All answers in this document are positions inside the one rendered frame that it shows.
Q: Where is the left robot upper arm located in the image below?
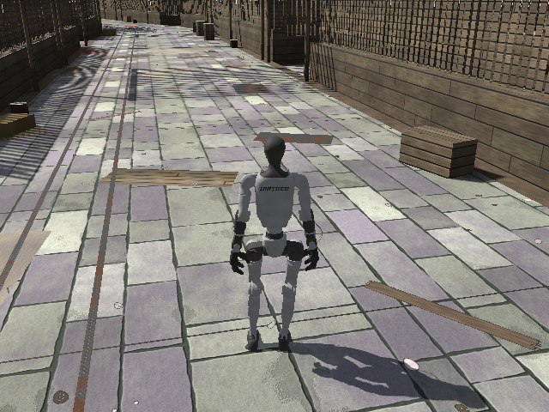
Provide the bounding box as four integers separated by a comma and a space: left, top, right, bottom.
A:
237, 173, 256, 222

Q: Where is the left robot hand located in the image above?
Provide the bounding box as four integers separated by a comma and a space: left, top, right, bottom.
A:
229, 251, 250, 275

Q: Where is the robot right forearm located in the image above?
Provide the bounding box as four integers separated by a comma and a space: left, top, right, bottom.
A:
303, 209, 317, 250

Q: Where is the robot torso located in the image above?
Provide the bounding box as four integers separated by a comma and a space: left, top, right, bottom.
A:
254, 169, 295, 258

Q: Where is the robot right foot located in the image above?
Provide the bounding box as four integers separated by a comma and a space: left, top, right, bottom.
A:
278, 330, 291, 351

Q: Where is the right robot upper arm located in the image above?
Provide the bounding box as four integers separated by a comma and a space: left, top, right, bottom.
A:
293, 173, 312, 221

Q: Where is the robot left forearm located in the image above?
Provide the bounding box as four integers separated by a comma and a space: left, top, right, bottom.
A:
231, 210, 246, 252

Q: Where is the right robot hand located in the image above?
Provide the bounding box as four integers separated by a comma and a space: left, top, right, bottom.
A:
299, 248, 319, 271

